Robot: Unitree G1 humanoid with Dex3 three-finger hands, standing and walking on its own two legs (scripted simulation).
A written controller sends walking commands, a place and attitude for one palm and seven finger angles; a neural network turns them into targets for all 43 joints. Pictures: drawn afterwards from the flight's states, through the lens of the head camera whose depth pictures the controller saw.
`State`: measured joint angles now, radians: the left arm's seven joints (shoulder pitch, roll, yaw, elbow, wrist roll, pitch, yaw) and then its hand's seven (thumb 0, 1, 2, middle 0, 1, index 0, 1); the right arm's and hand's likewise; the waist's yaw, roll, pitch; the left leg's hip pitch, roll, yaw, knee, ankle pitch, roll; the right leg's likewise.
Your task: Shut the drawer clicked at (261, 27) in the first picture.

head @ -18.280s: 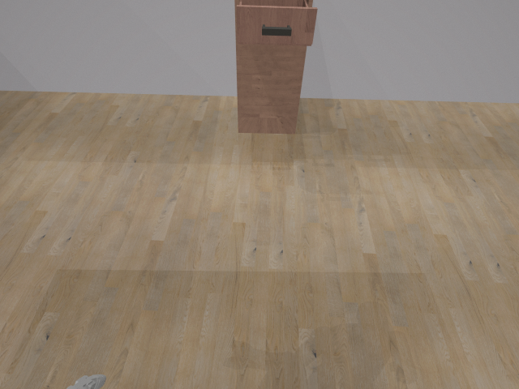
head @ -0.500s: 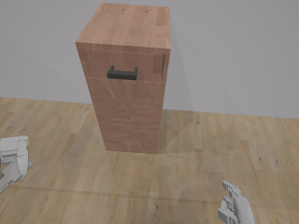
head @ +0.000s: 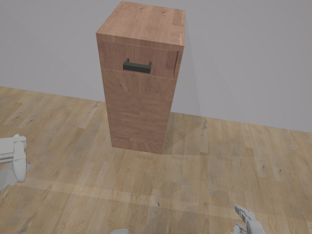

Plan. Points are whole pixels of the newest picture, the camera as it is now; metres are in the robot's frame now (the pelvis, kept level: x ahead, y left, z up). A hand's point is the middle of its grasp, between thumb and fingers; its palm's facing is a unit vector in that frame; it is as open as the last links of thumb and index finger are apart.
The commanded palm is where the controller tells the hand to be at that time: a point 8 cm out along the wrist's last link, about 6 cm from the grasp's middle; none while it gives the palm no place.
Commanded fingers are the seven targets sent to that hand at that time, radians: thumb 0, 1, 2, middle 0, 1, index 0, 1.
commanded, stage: stop stepping back and stand still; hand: left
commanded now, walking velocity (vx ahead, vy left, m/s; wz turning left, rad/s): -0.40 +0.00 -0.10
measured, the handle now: (137, 64) +0.79 +0.12 +0.00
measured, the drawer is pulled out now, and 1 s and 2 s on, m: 0.00 0.00 0.00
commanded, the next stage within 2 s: let the arm hang, fingers relaxed in 1.16 s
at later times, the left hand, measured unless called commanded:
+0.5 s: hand (13, 204) +0.13 +0.23 +0.18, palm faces +0.33 -0.84 -0.42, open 3.2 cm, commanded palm +0.08 +0.27 +0.19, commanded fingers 0.00 0.90 0.90 -1.40 -1.60 -1.40 -1.60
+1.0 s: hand (17, 198) +0.14 +0.24 +0.16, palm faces +0.30 -0.84 -0.44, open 3.3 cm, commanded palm +0.09 +0.28 +0.19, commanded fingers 0.00 0.90 0.90 -1.40 -1.60 -1.40 -1.60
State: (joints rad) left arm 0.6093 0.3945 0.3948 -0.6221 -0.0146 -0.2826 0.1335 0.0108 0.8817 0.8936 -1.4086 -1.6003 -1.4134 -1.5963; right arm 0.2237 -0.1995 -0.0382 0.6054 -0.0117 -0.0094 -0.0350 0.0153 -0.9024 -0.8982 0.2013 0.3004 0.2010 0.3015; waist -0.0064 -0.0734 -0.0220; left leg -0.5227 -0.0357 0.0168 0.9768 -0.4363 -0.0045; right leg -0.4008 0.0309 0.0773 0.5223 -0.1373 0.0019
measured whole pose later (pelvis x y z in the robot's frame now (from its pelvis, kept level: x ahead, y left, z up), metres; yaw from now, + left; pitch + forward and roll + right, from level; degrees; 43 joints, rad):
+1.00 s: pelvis -0.06 +0.01 +0.01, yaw -5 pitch +0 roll +0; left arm 0.63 0.37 0.35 -0.54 -0.03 -0.22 0.14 0.01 0.88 0.89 -1.41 -1.60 -1.41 -1.60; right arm 0.20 -0.19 0.02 0.62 0.00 -0.09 -0.06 0.02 -0.90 -0.90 0.20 0.30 0.20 0.30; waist 0.01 -0.01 0.00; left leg -0.23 0.01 0.03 0.49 -0.26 0.01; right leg -0.18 0.02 -0.02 0.46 -0.28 -0.01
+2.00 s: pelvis -0.09 +0.03 +0.01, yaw -4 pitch -2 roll +0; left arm 0.33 0.19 0.01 1.13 0.02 0.01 0.02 0.01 0.90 0.89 -0.30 -0.43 -0.31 -0.42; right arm 0.30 -0.16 0.00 1.09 -0.02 0.01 -0.02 0.01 -0.91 -0.90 0.20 0.30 0.20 0.30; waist 0.00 0.03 0.04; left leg -0.23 -0.03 0.03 0.43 -0.18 0.05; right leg -0.19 -0.02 -0.02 0.44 -0.22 0.01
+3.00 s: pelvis -0.07 +0.00 +0.01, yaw -5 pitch -2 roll +0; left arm 0.28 0.13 0.01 1.15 0.01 -0.02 0.03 0.00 0.90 0.89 -0.20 -0.30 -0.20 -0.30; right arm 0.27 -0.13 -0.01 1.14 -0.02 0.00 -0.04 0.01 -0.91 -0.90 0.20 0.30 0.20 0.30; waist -0.01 0.01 0.04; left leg -0.17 0.01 0.03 0.41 -0.21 0.00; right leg -0.13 0.02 -0.02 0.41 -0.25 -0.03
